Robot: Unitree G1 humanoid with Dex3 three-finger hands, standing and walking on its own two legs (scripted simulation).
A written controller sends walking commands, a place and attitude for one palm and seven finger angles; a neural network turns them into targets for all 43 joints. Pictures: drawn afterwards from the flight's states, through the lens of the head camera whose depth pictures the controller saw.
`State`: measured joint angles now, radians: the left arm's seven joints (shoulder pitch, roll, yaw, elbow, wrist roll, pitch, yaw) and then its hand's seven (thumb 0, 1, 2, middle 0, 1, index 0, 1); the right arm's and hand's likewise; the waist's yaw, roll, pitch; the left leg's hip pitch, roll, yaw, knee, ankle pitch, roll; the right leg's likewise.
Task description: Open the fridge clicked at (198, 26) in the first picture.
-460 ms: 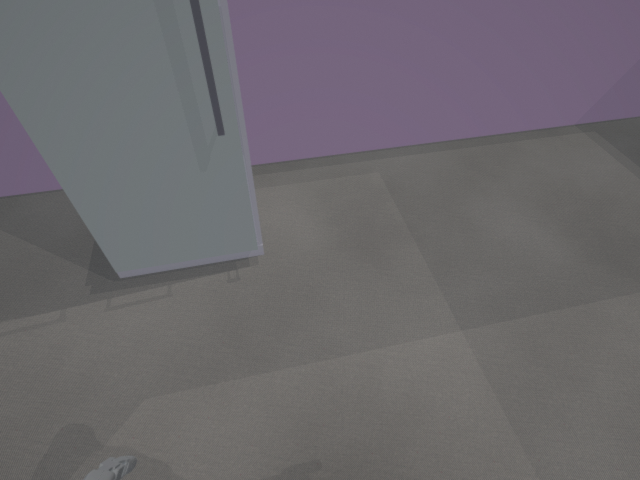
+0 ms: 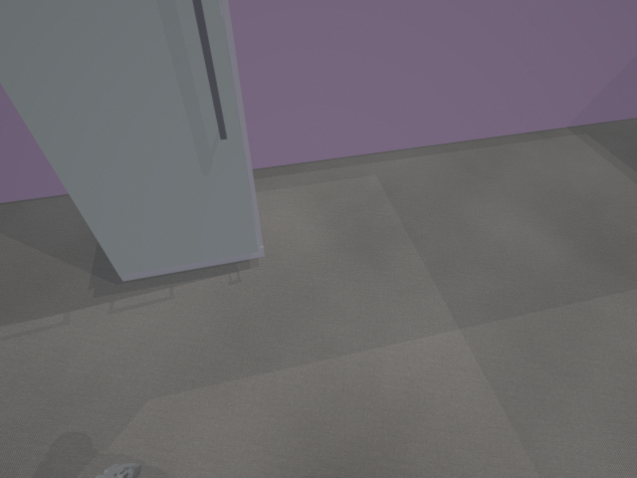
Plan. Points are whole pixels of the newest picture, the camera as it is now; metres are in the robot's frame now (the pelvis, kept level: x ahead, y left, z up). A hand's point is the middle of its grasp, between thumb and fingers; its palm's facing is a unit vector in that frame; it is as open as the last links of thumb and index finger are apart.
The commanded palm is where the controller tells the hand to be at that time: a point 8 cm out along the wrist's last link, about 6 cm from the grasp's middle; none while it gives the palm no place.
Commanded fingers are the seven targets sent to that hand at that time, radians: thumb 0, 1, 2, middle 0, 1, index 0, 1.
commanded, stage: stand and wait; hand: right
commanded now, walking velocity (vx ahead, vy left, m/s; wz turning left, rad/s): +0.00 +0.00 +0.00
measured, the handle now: (205, 43) +0.98 +0.32 +0.12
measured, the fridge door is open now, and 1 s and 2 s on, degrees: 0 0 0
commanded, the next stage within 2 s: look at it before walking up in 0.40 s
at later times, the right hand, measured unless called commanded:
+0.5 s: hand out of the picture +0.07 -0.24 -0.15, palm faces -0.04 +0.94 -0.33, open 7.4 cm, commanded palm none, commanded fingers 0.00 -0.90 -0.90 0.20 0.30 0.20 0.30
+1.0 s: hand out of the picture +0.07 -0.24 -0.15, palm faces -0.03 +0.94 -0.33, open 7.4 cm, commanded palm none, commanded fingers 0.00 -0.90 -0.90 0.20 0.30 0.20 0.30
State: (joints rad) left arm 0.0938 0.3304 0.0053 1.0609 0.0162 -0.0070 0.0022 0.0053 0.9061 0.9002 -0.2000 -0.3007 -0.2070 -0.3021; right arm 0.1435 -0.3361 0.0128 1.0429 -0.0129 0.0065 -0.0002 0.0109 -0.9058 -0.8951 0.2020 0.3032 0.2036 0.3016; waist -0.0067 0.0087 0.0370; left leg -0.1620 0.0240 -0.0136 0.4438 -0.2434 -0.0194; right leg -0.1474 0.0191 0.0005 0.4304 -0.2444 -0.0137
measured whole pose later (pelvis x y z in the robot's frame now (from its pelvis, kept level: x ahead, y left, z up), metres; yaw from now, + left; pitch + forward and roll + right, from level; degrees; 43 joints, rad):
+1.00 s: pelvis +0.00 +0.01 +0.00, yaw +0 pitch -2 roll +0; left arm 0.10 0.33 0.00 1.12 0.01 -0.01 0.00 0.01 0.91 0.90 -0.20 -0.30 -0.21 -0.30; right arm 0.13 -0.34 0.01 1.08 -0.01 -0.01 0.00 0.01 -0.91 -0.90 0.20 0.30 0.20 0.30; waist 0.00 0.01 0.05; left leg -0.15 0.01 -0.01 0.39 -0.20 -0.01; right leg -0.14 0.00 0.01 0.38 -0.21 0.00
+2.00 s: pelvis +0.00 -0.03 +0.00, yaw +26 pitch +0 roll +2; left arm 0.25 0.21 0.03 0.92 0.02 -0.03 0.02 0.00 0.91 0.90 -0.20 -0.30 -0.20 -0.30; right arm 0.27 -0.27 -0.09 0.94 -0.03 0.06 0.04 0.01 -0.91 -0.90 0.20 0.30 0.20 0.30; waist -0.01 0.03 -0.02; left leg -0.50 -0.07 -0.06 0.93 -0.37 -0.01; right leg -0.18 -0.03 -0.07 0.49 -0.32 -0.03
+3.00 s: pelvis +0.24 +0.14 -0.01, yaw +62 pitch -1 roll +2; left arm 0.14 0.16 0.02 0.88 0.03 -0.04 0.01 0.00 0.91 0.90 -0.20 -0.30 -0.21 -0.30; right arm 0.31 -0.25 -0.10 0.98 -0.03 0.04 0.04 0.01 -0.91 -0.90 0.20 0.30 0.20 0.30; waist -0.06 0.04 0.03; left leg -0.49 0.01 0.04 1.13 -0.42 -0.03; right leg -0.28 -0.11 -0.19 0.55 -0.24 -0.02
